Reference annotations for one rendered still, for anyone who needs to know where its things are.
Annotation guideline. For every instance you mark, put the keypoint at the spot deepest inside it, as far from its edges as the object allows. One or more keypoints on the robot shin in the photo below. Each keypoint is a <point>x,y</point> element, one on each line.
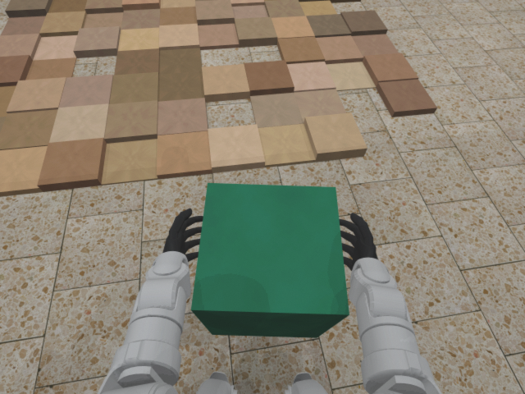
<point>301,376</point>
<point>218,375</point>

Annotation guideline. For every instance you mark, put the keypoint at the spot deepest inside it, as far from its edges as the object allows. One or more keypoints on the robot left forearm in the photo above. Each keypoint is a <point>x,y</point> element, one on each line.
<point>150,352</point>

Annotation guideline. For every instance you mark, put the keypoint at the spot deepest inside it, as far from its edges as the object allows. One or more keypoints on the robot right hand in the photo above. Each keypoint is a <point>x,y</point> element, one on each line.
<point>362,241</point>

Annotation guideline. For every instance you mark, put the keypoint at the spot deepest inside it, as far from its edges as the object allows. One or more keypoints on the robot left hand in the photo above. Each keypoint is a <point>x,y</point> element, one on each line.
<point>178,235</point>

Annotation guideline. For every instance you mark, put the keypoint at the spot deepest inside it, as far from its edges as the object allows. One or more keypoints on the carton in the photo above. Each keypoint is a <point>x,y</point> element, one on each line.
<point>270,261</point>

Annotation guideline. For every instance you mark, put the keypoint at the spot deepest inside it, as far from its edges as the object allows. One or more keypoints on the left robot shin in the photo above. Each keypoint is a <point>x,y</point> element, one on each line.
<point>218,375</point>

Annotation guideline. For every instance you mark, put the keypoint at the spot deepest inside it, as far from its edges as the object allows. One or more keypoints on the right robot shin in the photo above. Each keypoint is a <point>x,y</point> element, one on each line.
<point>301,376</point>

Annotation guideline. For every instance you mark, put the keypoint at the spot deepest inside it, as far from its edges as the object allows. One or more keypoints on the robot right forearm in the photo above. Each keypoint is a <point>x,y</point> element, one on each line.
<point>391,358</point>

